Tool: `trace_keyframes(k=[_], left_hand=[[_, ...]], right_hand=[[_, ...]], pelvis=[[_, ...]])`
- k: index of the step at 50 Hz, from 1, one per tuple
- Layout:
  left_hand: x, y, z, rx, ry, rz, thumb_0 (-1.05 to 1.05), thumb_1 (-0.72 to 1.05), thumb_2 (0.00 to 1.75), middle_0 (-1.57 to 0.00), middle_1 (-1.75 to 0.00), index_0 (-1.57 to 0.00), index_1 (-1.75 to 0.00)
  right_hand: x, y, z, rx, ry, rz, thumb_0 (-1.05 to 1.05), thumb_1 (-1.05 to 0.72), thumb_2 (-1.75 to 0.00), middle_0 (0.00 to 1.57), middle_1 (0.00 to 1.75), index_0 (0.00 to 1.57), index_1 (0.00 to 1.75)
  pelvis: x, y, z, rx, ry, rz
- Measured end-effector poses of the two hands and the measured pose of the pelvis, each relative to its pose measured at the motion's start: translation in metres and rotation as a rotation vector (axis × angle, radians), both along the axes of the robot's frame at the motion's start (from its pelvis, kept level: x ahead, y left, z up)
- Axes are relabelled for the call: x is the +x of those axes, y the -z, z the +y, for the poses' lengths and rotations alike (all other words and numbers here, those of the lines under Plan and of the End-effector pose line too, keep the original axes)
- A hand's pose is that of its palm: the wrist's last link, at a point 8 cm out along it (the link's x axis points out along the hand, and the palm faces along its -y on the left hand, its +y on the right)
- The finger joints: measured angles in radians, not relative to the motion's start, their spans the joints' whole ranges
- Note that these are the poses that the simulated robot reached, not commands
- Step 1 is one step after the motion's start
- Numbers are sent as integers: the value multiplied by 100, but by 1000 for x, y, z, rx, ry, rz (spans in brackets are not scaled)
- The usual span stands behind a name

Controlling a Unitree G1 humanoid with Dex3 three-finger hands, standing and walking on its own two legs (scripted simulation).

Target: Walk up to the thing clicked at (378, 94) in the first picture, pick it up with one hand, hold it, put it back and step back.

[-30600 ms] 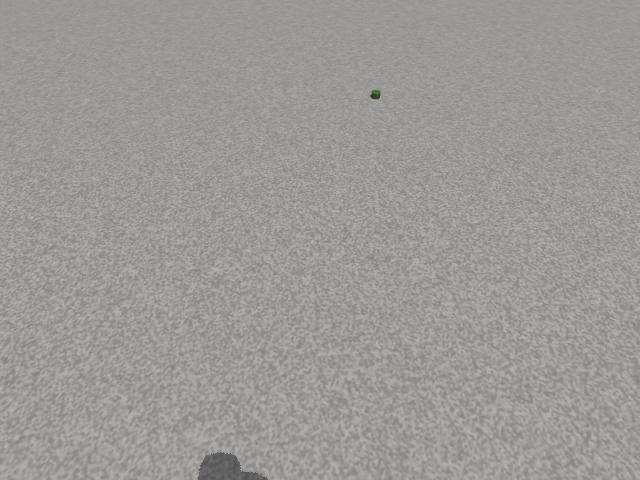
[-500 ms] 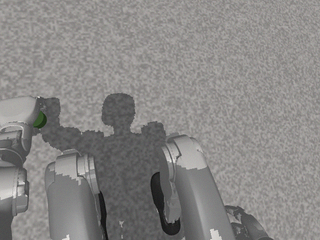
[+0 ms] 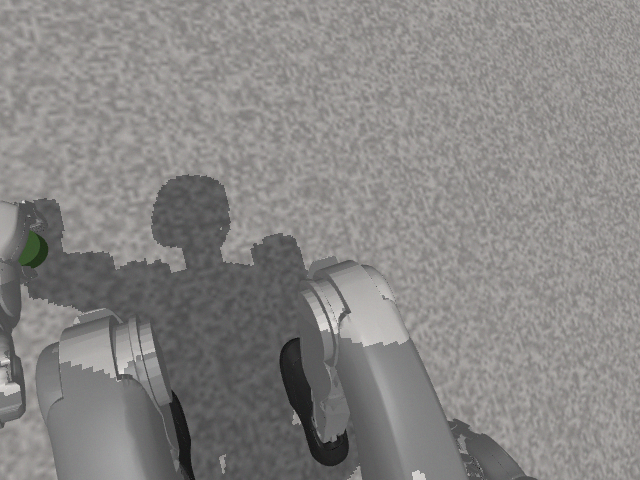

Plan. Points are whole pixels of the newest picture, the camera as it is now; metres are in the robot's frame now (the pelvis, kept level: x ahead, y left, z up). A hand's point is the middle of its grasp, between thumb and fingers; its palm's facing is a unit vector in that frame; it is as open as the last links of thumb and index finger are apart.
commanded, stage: rest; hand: left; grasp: from above
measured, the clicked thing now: (21, 248) +0.42 +0.28 -0.25
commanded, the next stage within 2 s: open in 1.04 s
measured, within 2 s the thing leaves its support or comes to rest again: rests again in 1.00 s
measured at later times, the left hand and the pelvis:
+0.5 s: hand (18, 255) +0.41 +0.28 -0.24, palm faces -0.42 -0.14 -0.90, open 7.3 cm; pelvis +0.00 +0.00 -0.01, yaw -2 degrees
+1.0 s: hand (27, 254) +0.41 +0.27 -0.25, palm faces -0.40 -0.11 -0.91, open 7.3 cm; pelvis +0.00 +0.01 -0.01, yaw -4 degrees
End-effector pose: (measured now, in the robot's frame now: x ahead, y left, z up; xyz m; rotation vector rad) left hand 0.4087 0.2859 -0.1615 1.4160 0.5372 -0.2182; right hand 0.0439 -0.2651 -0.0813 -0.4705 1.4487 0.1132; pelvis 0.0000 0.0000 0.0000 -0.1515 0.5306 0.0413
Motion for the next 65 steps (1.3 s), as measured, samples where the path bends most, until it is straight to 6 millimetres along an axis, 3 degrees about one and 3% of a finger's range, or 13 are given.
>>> trace_keyframes(k=[9, 17, 28, 36, 46, 53, 65], left_hand=[[1, 13, -3, -10, 49, -16, -2, 38, 19, -98, -44, -93, -33], [11, 19, -11, 1, 55, -52, -2, 39, 17, -98, -43, -94, -32], [3, 25, 0, 20, -27, -9, -2, 38, 17, -99, -42, -94, -31], [3, 31, -3, -19, 23, 4, -2, 38, 17, -99, -42, -94, -31], [2, 32, -10, 7, 94, -42, -3, 38, 17, -100, -41, -95, -31], [11, 34, -7, 31, 49, -74, -3, 38, 17, -100, -41, -95, -31], [12, 33, -6, 11, -3, -25, -2, 36, 26, -92, -47, -86, -37]], right_hand=[[-10, -1, 2, 7, -41, 22, 0, -91, -90, 20, 30, 20, 30], [-5, -4, 4, 34, -83, 17, 0, -91, -90, 20, 30, 20, 30], [2, -5, 7, 70, -117, 3, 0, -91, -90, 20, 30, 19, 30], [-4, -9, 14, 77, -136, 17, 0, -91, -90, 20, 30, 19, 30], [-4, -19, 13, 70, -168, 19, 0, -91, -90, 20, 30, 20, 30], [5, -27, 10, 68, -196, -4, 0, -91, -90, 20, 30, 19, 30], [4, -22, 15, 105, -196, -19, 0, -91, -90, 20, 30, 19, 30]], pelvis=[[0, 8, 1, -13, 7, -26], [2, 10, 3, -26, 15, -29], [1, 8, 3, -34, 22, -36], [-1, 8, 3, -43, 20, -60], [-2, 6, 6, -59, 28, -62], [-2, 6, 6, -62, 31, -63], [-3, 5, 5, -64, 34, -67]])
